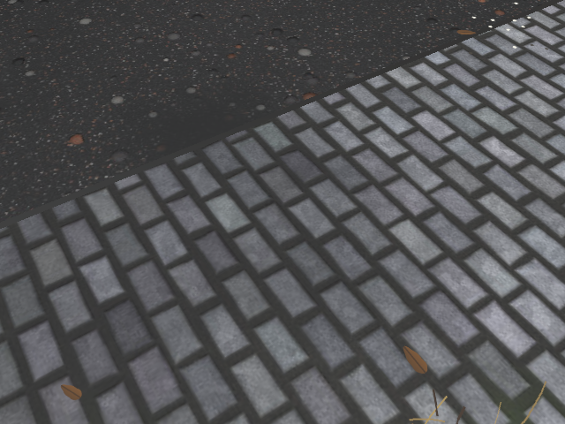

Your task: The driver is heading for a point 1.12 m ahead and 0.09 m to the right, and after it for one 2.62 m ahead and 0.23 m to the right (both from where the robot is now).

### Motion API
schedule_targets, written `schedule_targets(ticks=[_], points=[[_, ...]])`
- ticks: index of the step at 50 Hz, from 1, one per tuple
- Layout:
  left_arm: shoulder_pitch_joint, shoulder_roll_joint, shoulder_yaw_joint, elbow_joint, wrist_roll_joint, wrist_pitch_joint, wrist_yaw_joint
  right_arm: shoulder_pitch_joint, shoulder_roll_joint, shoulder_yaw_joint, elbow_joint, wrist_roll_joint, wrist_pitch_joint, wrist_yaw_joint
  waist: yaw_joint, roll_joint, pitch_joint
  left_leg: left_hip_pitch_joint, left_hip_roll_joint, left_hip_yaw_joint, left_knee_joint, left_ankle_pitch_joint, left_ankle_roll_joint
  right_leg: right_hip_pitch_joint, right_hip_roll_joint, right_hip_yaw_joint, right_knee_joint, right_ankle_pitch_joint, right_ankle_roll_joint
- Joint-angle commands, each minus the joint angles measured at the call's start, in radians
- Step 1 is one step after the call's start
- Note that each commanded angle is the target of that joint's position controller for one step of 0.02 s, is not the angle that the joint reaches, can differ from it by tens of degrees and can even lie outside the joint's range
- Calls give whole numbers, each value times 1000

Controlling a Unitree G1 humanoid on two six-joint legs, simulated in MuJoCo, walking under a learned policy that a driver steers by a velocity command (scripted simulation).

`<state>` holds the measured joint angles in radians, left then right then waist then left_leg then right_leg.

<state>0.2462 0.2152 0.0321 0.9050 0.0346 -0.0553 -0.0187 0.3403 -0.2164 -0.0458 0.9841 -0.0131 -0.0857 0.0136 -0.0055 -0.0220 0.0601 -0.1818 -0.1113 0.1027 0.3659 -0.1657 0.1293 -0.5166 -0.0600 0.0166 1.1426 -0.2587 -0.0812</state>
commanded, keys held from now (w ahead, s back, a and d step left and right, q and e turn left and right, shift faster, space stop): w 0.92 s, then no key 0.08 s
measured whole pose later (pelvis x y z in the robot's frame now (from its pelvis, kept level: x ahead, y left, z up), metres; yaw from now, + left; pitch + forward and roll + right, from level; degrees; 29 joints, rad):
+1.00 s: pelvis +0.54 -0.02 -0.01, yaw +1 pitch +0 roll -1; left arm 0.43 0.18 0.03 1.07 0.00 -0.08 0.01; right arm 0.06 -0.19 -0.04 0.89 -0.03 -0.09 0.01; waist 0.04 -0.02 0.07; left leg -0.41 -0.02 0.11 0.56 -0.15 0.10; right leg -0.15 0.03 -0.02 0.98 -0.45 -0.06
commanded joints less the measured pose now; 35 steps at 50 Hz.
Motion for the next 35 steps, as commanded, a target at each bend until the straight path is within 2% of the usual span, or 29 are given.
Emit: schedule_targets(ticks=[1, 3, 7, 11, 13, 15, 16, 17, 18, 19, 20, 21, 22, 23, 24, 25, 26, 28, 30, 35], points=[[34, 45, 9, -32, 3, 15, -9, 42, -83, -8, -20, 4, -25, -2, 31, 48, 33, -40, 293, -271, -282, 59, 114, -75, -58, -7, -81, 104, 25], [-63, 50, 9, -60, -1, 17, -11, 86, -83, -5, -6, 8, -23, -2, 6, 44, 46, 12, 280, -245, -291, 104, 97, -144, -64, -26, -179, 184, 42], [-202, 34, 2, -96, -10, 14, -15, 167, -78, 2, 20, 9, -22, -8, -39, 63, 48, 101, 263, -197, -273, 212, 57, -160, -39, -61, -365, 298, 56], [-313, 33, -1, -127, -11, 10, -15, 235, -77, 8, 49, -3, -18, -20, -75, 77, 58, 233, 284, -186, -223, 348, 63, -174, -6, -85, -482, 279, 48], [-350, 36, -1, -144, -12, 4, -14, 250, -86, 7, 61, -11, -14, -27, -79, 84, 63, 297, 309, -189, -186, 422, 75, -173, 9, -90, -524, 225, 32], [-337, 43, 3, -148, -13, -4, -12, 233, -99, 4, 69, -15, -12, -33, -55, 92, 58, 330, 327, -180, -130, 550, 70, -114, 31, -98, -571, 149, 3], [-288, 50, 7, -135, -13, -9, -7, 209, -106, 3, 68, -15, -12, -35, -25, 100, 35, 320, 324, -163, -72, 691, 56, -22, 60, -111, -599, 108, -16], [-190, 65, 17, -103, -12, -15, 1, 195, -117, 0, 70, -13, -11, -35, 17, 107, -16, 308, 315, -151, 35, 824, 43, 109, 96, -123, -626, 85, -36], [-17, 88, 31, -44, -7, -25, 11, 174, -122, 0, 69, -7, -9, -33, 92, 85, -104, 250, 283, -117, 215, 832, 23, 321, 114, -128, -688, 130, -65], [168, 154, 53, 1, 18, -34, 24, 154, -105, 8, 41, 3, -13, -30, 162, 43, -219, 43, 249, -96, 468, 562, 5, 603, -39, 33, -689, 71, -117], [262, 257, 80, 12, 38, -32, 25, 254, 5, 30, 17, 44, -13, -19, 130, -180, -365, -333, 74, -18, 878, -118, -49, 904, -358, 522, -744, 4, -258], [215, 209, 74, 16, -6, -17, 13, 226, -100, -1, 34, 18, -12, -23, 120, -80, -352, -433, 57, -145, 994, -317, -33, 843, -358, 665, -844, 9, -274], [101, 165, 61, 6, -21, -17, 9, 132, -104, -8, 0, 9, -13, -21, 70, -48, -182, -478, 118, -162, 976, -222, -27, 694, -312, 483, -867, 22, -236], [39, 107, 47, 1, -21, -26, 4, 73, -86, -4, -15, 5, -17, -17, 49, -6, -100, -453, 151, -157, 921, -157, -29, 561, -268, 371, -905, 118, -206], [18, 76, 38, 8, -18, -33, 5, 54, -70, -6, -15, -4, -9, -14, 18, 0, -56, -413, 177, -153, 866, -130, -34, 473, -218, 285, -929, 175, -167], [18, 36, 25, 25, -21, -38, 8, 68, -50, -4, -13, -19, 7, -6, -15, -8, -38, -363, 194, -149, 822, -108, -42, 405, -169, 211, -954, 214, -127], [43, 42, 24, 40, -20, -45, 11, 91, -27, -1, -8, -23, 20, 2, -26, -41, -45, -329, 191, -138, 802, -107, -52, 378, -170, 186, -962, 269, -135], [98, 56, 25, 71, -26, -58, 12, 63, -19, -2, -17, -28, 34, 10, -38, -31, -27, -354, 196, -119, 768, -86, -67, 364, -150, 136, -980, 345, -139], [133, 75, 27, 86, -25, -60, 14, -29, -29, -4, -48, -27, 42, 15, -30, -29, 3, -423, 214, -98, 704, -14, -83, 367, -133, 101, -1009, 345, -134], [219, 73, 16, 112, -25, -56, 15, -253, -23, 8, -119, -12, 41, 19, 20, -36, 37, -458, 207, -53, 434, 147, -102, 410, -103, 43, -1027, 410, -111]])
